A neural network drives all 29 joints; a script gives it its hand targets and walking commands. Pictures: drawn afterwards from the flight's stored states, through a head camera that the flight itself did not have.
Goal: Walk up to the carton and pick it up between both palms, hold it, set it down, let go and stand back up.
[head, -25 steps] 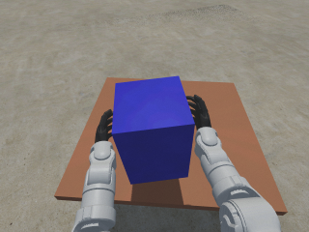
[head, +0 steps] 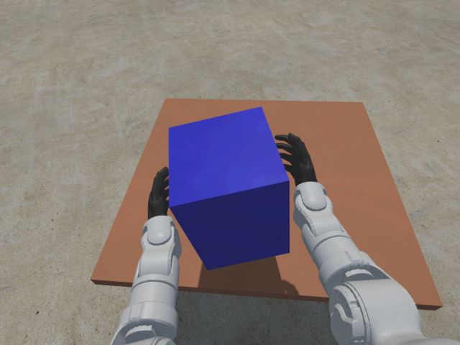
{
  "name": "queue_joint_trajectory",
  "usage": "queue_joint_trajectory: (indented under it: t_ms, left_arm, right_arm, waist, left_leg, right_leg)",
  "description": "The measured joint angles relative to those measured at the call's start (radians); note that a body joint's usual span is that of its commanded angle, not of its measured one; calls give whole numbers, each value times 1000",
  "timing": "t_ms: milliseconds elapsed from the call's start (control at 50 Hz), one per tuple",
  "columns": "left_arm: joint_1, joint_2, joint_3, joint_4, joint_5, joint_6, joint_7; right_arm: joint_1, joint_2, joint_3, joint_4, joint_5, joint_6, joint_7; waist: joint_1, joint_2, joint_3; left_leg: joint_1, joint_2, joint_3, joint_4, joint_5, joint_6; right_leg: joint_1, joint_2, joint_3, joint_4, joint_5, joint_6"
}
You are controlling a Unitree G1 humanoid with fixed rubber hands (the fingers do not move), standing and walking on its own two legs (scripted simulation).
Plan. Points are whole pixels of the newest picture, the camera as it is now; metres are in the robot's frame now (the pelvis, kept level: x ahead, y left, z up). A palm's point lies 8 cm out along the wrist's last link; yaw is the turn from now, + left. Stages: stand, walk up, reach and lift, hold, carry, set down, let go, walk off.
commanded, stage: set down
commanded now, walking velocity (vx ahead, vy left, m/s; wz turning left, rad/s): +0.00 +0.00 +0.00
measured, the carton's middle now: (232, 194) +0.41 +0.05 +0.03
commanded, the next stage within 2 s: none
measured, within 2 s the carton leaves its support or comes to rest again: neither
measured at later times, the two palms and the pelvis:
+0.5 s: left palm (165, 232) +0.34 +0.19 -0.02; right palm (290, 192) +0.43 -0.06 +0.02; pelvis +0.01 +0.00 +0.00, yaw -1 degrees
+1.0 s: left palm (167, 236) +0.34 +0.19 -0.04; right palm (287, 194) +0.44 -0.06 +0.00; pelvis +0.01 +0.01 -0.01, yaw -1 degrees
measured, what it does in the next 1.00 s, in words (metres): stands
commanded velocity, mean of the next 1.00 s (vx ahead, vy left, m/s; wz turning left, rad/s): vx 0.00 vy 0.00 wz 0.00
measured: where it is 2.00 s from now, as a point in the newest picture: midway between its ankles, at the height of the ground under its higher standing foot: outside the picture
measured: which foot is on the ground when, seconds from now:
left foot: down 0.00-1.00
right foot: down 0.00-1.00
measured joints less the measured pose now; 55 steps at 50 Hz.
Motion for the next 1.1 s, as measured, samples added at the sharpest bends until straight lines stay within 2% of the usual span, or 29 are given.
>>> queue_joint_trajectory:
  t_ms: [280, 540, 700, 920, 1100]
  left_arm:
    - [20, 0, 60, 119, 1, -146, -3]
    - [37, 10, 62, 201, -43, -291, 16]
    - [65, 10, 35, 217, -89, -358, 44]
    - [23, 4, 61, 266, -62, -380, 54]
    - [-12, -4, 113, 288, -19, -383, 40]
  right_arm:
    - [-20, 29, -77, 101, -101, -85, 10]
    - [-30, 23, -49, 161, -118, -179, 6]
    - [-40, 11, -21, 205, -123, -225, 8]
    - [-80, -10, -47, 268, -138, -253, 8]
    - [-102, -4, -148, 283, -225, -256, 12]
  waist:
    - [10, -5, -2]
    - [14, 8, -42]
    - [3, 4, -73]
    - [9, 11, -96]
    - [22, 14, -108]
  left_leg:
    - [-72, 9, 8, 1, 2, -6]
    - [-206, 9, 8, 50, -24, 0]
    - [-287, 9, -2, 96, -48, 0]
    - [-336, 10, 0, 129, -55, 2]
    - [-369, 10, 10, 137, -48, 4]
  right_leg:
    - [-79, 8, 8, 9, 2, -6]
    - [-201, 7, 7, 30, -9, 0]
    - [-266, 8, -1, 49, -22, 3]
    - [-315, 8, 0, 81, -26, 3]
    - [-362, 6, 10, 111, -28, 0]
